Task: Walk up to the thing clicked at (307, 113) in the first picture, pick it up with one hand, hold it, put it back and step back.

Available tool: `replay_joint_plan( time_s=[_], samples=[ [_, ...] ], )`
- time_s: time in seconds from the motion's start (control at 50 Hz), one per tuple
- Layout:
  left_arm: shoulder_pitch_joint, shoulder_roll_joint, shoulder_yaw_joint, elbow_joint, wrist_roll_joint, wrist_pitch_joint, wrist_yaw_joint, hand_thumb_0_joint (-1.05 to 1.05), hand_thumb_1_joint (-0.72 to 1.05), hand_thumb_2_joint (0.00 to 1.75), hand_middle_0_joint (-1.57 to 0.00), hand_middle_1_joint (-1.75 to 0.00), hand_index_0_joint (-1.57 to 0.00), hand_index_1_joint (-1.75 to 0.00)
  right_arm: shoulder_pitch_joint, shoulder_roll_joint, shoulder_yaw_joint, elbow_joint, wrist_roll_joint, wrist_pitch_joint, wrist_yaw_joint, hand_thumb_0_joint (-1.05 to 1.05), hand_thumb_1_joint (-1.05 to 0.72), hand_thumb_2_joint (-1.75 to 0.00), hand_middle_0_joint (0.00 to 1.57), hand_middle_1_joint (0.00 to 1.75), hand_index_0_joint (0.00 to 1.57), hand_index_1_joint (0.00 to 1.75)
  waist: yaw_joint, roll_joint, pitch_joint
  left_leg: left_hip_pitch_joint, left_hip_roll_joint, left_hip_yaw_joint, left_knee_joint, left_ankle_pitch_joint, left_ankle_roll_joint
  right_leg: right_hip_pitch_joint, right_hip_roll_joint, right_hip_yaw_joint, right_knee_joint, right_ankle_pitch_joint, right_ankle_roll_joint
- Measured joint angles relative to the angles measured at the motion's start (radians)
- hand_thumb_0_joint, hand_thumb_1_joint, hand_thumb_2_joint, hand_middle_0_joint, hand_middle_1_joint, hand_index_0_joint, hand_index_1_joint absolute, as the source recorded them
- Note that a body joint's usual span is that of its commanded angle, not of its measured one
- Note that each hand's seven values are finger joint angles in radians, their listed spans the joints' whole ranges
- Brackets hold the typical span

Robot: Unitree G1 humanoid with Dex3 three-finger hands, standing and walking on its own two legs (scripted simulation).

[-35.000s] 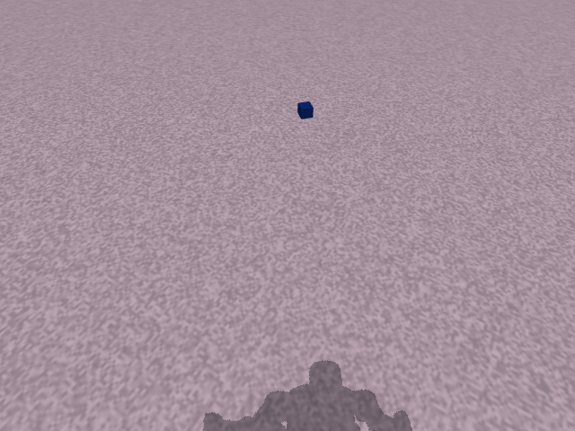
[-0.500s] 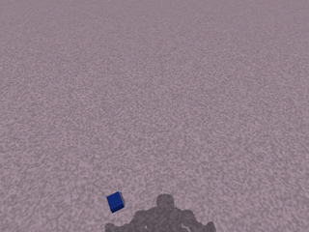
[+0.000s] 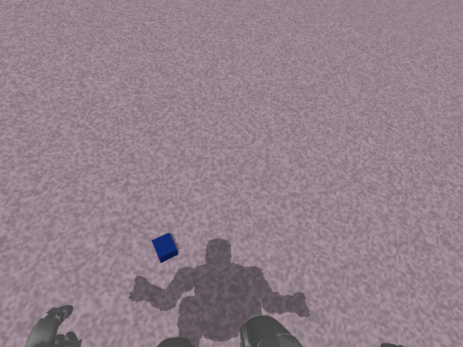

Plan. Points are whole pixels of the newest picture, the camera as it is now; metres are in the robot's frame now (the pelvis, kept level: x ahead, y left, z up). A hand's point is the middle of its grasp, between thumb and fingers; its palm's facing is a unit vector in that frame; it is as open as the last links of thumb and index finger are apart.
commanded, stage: step back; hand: left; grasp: from above
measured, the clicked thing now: (165, 247) +0.51 +0.20 -0.73
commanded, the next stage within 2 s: none
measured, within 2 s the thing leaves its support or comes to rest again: neither
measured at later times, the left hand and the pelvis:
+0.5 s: hand out of the picture -0.01 +0.23 -0.13, palm faces -0.10 -0.91 -0.41, open 7.4 cm; pelvis -0.12 -0.03 +0.00, yaw -6 degrees
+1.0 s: hand out of the picture -0.16 +0.25 -0.15, palm faces +0.01 -0.94 -0.35, open 7.4 cm; pelvis -0.27 -0.02 +0.01, yaw -1 degrees
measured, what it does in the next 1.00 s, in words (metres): walks backwards: right foot, then left foot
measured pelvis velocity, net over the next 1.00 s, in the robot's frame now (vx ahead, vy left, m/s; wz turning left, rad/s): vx -0.27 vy -0.02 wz -0.02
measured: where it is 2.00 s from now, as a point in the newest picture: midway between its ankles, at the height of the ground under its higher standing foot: outside the picture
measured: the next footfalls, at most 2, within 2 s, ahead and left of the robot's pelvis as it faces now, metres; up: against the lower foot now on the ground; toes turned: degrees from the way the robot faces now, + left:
right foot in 0.38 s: -0.08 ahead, -0.13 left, +0.00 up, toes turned -2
left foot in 0.78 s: -0.19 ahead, +0.10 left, +0.00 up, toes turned -2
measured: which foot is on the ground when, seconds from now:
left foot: down 0.00-0.42, up 0.44-0.76, down 0.78-1.00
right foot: up 0.00-0.36, down 0.38-0.80, up 0.82-1.00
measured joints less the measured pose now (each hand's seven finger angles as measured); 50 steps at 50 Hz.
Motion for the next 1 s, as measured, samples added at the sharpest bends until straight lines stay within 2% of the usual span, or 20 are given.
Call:
replay_joint_plan(
  time_s=[0.06, 0.14, 0.28, 0.34, 0.38, 0.42, 0.44, 0.48, 0.5, 0.54, 0.58, 0.66, 0.72, 0.76, 0.8, 0.82, 0.84, 0.88, 0.94, 1.0],
  samples=[
    [0.011, -0.011, -0.007, -0.011, -0.005, 0.002, -0.002, 0.01, 0.9, 0.9, -0.2, -0.3, -0.2, -0.3, 0.012, 0.014, 0.005, -0.017, -0.003, 0.002, -0.011, 0.0, -0.9, -0.9, 0.2, 0.3, 0.21, 0.3, -0.006, 0.009, -0.001, 0.002, 0.012, 0.005, -0.056, 0.047, 0.004, -0.036, 0.052, 0.017, 0.143, 0.009, 0.001],
    [0.049, -0.026, -0.009, -0.028, 0.002, 0.0, -0.011, 0.01, 0.9, 0.9, -0.2, -0.3, -0.2, -0.3, 0.004, 0.018, 0.003, -0.052, 0.006, -0.004, -0.024, 0.01, -0.9, -0.9, 0.21, 0.3, 0.21, 0.3, -0.004, 0.022, 0.006, -0.005, 0.022, 0.032, -0.084, 0.08, 0.01, -0.02, 0.052, 0.021, 0.197, 0.049, 0.024],
    [0.094, -0.024, 0.005, -0.039, 0.006, 0.002, -0.02, 0.01, 0.9, 0.9, -0.2, -0.3, -0.2, -0.3, -0.02, 0.02, 0.009, -0.111, 0.009, -0.015, -0.024, 0.01, -0.9, -0.9, 0.21, 0.3, 0.21, 0.3, 0.004, 0.029, 0.018, -0.06, 0.042, 0.076, -0.037, 0.099, 0.004, 0.081, -0.008, -0.014, -0.003, 0.041, 0.044],
    [0.105, -0.023, 0.012, -0.04, 0.009, -0.005, -0.027, 0.01, 0.9, 0.9, -0.2, -0.3, -0.2, -0.3, -0.029, 0.009, 0.012, -0.124, 0.007, -0.008, -0.018, 0.0, -0.9, -0.9, 0.21, 0.3, 0.21, 0.3, 0.008, 0.042, 0.012, -0.097, 0.058, 0.089, 0.004, 0.102, -0.009, 0.133, -0.038, -0.055, -0.141, 0.064, 0.032],
    [0.116, -0.025, 0.015, -0.039, 0.013, -0.014, -0.033, 0.01, 0.9, 0.9, -0.2, -0.3, -0.2, -0.3, -0.034, -0.004, 0.012, -0.124, 0.01, 0.001, -0.014, 0.0, -0.9, -0.9, 0.21, 0.3, 0.21, 0.3, 0.013, 0.056, -0.002, -0.129, 0.071, 0.091, 0.041, 0.101, -0.024, 0.182, -0.048, -0.079, -0.272, 0.141, 0.014],
    [0.123, -0.05, 0.016, -0.033, 0.021, -0.021, -0.036, 0.01, 0.9, 0.9, -0.2, -0.3, -0.2, -0.3, -0.043, -0.026, 0.004, -0.109, 0.018, 0.014, -0.014, 0.01, -0.9, -0.9, 0.21, 0.3, 0.21, 0.3, 0.001, 0.113, -0.001, -0.152, 0.09, 0.042, 0.078, 0.071, -0.037, 0.191, -0.016, -0.112, -0.292, 0.167, -0.002],
    [0.134, -0.055, 0.012, -0.037, 0.022, -0.021, -0.042, 0.01, 0.9, 0.9, -0.2, -0.3, -0.2, -0.3, -0.039, -0.029, 0.0, -0.102, 0.02, 0.021, -0.016, 0.01, -0.9, -0.9, 0.21, 0.3, 0.21, 0.3, 0.0, 0.117, -0.011, -0.171, 0.061, 0.002, 0.128, -0.017, -0.044, 0.183, -0.019, -0.118, -0.288, 0.171, -0.009],
    [0.153, -0.059, 0.007, -0.048, 0.027, -0.02, -0.045, 0.01, 0.9, 0.9, -0.2, -0.3, -0.2, -0.3, -0.025, -0.028, -0.004, -0.088, 0.023, 0.029, -0.019, 0.01, -0.9, -0.9, 0.21, 0.3, 0.21, 0.3, 0.024, 0.091, -0.031, -0.204, -0.014, -0.04, 0.3, -0.139, -0.055, 0.167, -0.044, -0.096, -0.289, 0.187, -0.019],
    [0.16, -0.062, 0.007, -0.051, 0.026, -0.018, -0.043, 0.01, 0.9, 0.9, -0.2, -0.3, -0.21, -0.3, -0.017, -0.03, -0.004, -0.084, 0.026, 0.029, -0.017, 0.01, -0.9, -0.9, 0.2, 0.3, 0.21, 0.3, 0.032, 0.081, -0.039, -0.211, -0.043, -0.058, 0.378, -0.15, -0.057, 0.164, -0.055, -0.086, -0.306, 0.204, -0.021],
    [0.162, -0.07, 0.007, -0.055, 0.026, -0.014, -0.038, 0.01, 0.9, 0.9, -0.2, -0.3, -0.21, -0.3, 0.006, -0.041, -0.002, -0.081, 0.033, 0.023, -0.018, 0.01, -0.9, -0.9, 0.2, 0.3, 0.21, 0.3, 0.028, 0.079, -0.058, -0.214, -0.083, -0.101, 0.485, -0.137, -0.062, 0.158, -0.068, -0.092, -0.353, 0.244, -0.017],
    [0.149, -0.073, 0.009, -0.069, 0.028, -0.012, -0.035, 0.01, 0.9, 0.9, -0.2, -0.3, -0.21, -0.3, 0.03, -0.051, 0.001, -0.082, 0.036, 0.016, -0.022, 0.01, -0.9, -0.9, 0.2, 0.3, 0.21, 0.3, 0.024, 0.081, -0.067, -0.196, -0.093, -0.123, 0.527, -0.128, -0.069, 0.14, -0.074, -0.105, -0.382, 0.276, -0.017],
    [0.108, -0.073, 0.006, -0.121, 0.03, -0.024, -0.026, 0.01, 0.9, 0.9, -0.2, -0.3, -0.21, -0.3, 0.061, -0.064, 0.004, -0.077, 0.032, 0.013, -0.031, 0.01, -0.9, -0.9, 0.2, 0.3, 0.2, 0.3, 0.018, 0.09, -0.048, -0.103, -0.059, -0.116, 0.4, -0.168, -0.082, 0.096, -0.077, -0.143, -0.394, 0.318, -0.018],
    [0.076, -0.066, 0.002, -0.154, 0.027, -0.028, -0.022, 0.01, 0.9, 0.9, -0.2, -0.3, -0.21, -0.3, 0.065, -0.058, 0.006, -0.075, 0.026, 0.012, -0.031, 0.01, -0.9, -0.9, 0.2, 0.29, 0.2, 0.3, 0.012, 0.08, -0.022, -0.029, -0.016, -0.071, 0.217, -0.177, -0.076, 0.058, -0.088, -0.174, -0.369, 0.335, -0.013],
    [0.062, -0.055, -0.003, -0.166, 0.02, -0.022, -0.024, 0.01, 0.9, 0.9, -0.2, -0.3, -0.21, -0.3, 0.063, -0.049, 0.007, -0.077, 0.022, 0.005, -0.026, 0.01, -0.9, -0.9, 0.2, 0.29, 0.2, 0.3, 0.007, 0.066, -0.009, 0.027, 0.004, -0.041, 0.061, -0.107, -0.064, 0.026, -0.098, -0.188, -0.333, 0.338, -0.006],
    [0.05, -0.035, -0.001, -0.161, 0.013, -0.01, -0.026, 0.01, 0.9, 0.9, -0.2, -0.3, -0.21, -0.3, 0.049, -0.02, 0.006, -0.072, 0.012, 0.0, -0.022, 0.01, -0.9, -0.9, 0.2, 0.29, 0.2, 0.3, 0.015, 0.007, 0.015, 0.053, -0.023, -0.011, -0.002, -0.03, -0.039, 0.005, -0.128, -0.165, -0.295, 0.341, 0.003],
    [0.054, -0.032, 0.001, -0.15, 0.01, -0.002, -0.026, 0.01, 0.9, 0.9, -0.2, -0.3, -0.21, -0.3, 0.049, -0.008, 0.009, -0.075, 0.005, -0.001, -0.016, 0.01, -0.9, -0.9, 0.2, 0.29, 0.2, 0.3, 0.023, -0.01, 0.016, 0.052, -0.027, 0.002, 0.0, -0.026, -0.033, -0.007, -0.119, -0.14, -0.267, 0.285, 0.003],
    [0.062, -0.035, 0.003, -0.137, 0.01, 0.005, -0.024, 0.01, 0.9, 0.9, -0.2, -0.3, -0.21, -0.3, 0.052, -0.004, 0.013, -0.081, 0.0, -0.001, -0.009, 0.01, -0.9, -0.9, 0.2, 0.29, 0.2, 0.3, 0.018, -0.004, 0.008, 0.043, -0.015, -0.002, 0.008, -0.025, -0.028, -0.023, -0.087, -0.117, -0.201, 0.178, 0.007],
    [0.077, -0.043, 0.004, -0.111, 0.011, 0.019, -0.023, 0.01, 0.9, 0.9, -0.2, -0.3, -0.2, -0.3, 0.059, 0.001, 0.017, -0.089, -0.006, -0.004, -0.006, 0.01, -0.9, -0.9, 0.2, 0.3, 0.21, 0.3, -0.006, 0.028, -0.01, 0.028, 0.017, -0.034, 0.005, -0.007, -0.023, -0.05, -0.015, -0.078, -0.012, 0.049, 0.01],
    [0.109, -0.035, 0.011, -0.1, 0.001, 0.018, -0.028, 0.01, 0.9, 0.9, -0.2, -0.3, -0.21, -0.3, 0.059, 0.012, 0.023, -0.092, -0.01, -0.002, -0.012, 0.01, -0.9, -0.9, 0.21, 0.3, 0.21, 0.3, 0.007, 0.032, -0.044, 0.016, 0.045, -0.038, -0.052, 0.048, -0.031, -0.062, 0.046, -0.012, 0.192, 0.046, 0.005],
    [0.136, -0.021, 0.023, -0.097, 0.002, 0.009, -0.028, 0.01, 0.9, 0.9, -0.2, -0.3, -0.21, -0.3, 0.035, 0.012, 0.02, -0.11, -0.004, -0.005, -0.015, 0.01, -0.9, -0.9, 0.21, 0.3, 0.21, 0.3, 0.027, 0.024, -0.051, -0.012, 0.058, -0.025, -0.072, 0.088, -0.037, -0.02, 0.045, 0.013, 0.231, 0.058, 0.024]
  ],
)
